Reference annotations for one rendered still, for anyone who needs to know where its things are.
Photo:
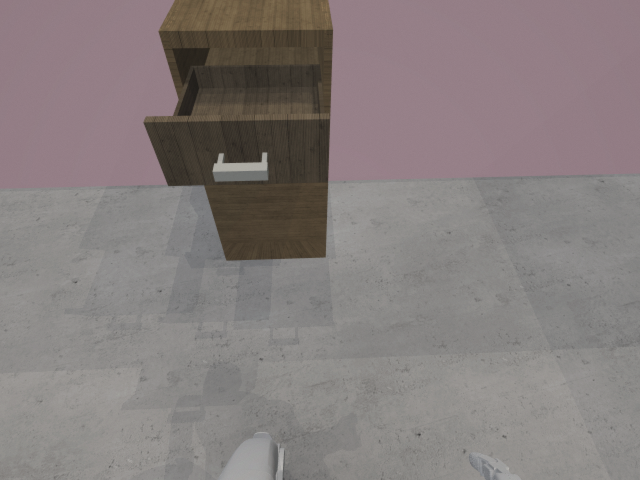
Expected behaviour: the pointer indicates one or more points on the robot left thigh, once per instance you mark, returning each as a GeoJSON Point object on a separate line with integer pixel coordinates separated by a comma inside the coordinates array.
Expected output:
{"type": "Point", "coordinates": [256, 459]}

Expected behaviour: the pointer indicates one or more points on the robot right hand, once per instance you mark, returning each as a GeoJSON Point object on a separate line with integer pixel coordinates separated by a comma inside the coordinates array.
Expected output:
{"type": "Point", "coordinates": [491, 469]}

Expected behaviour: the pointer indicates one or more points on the robot left shin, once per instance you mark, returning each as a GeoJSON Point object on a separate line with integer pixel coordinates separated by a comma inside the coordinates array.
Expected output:
{"type": "Point", "coordinates": [262, 435]}

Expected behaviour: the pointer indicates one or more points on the drawer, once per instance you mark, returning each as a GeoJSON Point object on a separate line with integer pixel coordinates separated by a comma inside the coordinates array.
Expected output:
{"type": "Point", "coordinates": [244, 111]}

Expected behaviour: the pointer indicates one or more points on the cabinet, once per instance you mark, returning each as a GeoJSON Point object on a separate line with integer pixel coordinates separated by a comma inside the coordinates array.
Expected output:
{"type": "Point", "coordinates": [258, 221]}

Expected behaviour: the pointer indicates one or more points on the handle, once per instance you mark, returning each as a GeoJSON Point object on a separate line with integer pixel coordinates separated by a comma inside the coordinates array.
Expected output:
{"type": "Point", "coordinates": [240, 171]}

